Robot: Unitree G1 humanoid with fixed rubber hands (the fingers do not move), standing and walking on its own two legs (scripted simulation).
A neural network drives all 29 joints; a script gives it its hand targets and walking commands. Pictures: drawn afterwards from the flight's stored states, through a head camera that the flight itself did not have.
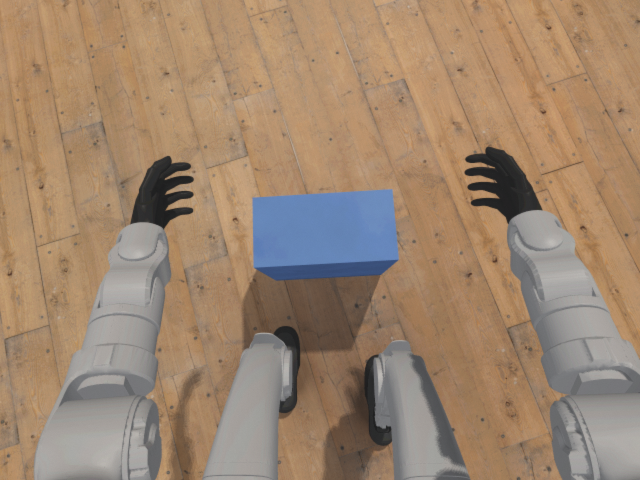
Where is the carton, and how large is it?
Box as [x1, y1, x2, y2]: [252, 189, 398, 280]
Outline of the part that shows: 392,190 386,189 253,197 252,202 254,267 276,280 381,274 398,259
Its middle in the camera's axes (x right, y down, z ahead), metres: +0.02 +0.01 +0.89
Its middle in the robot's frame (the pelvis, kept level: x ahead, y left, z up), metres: +0.46 +0.02 -0.51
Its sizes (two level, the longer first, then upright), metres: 0.277 0.140 0.292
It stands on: the floor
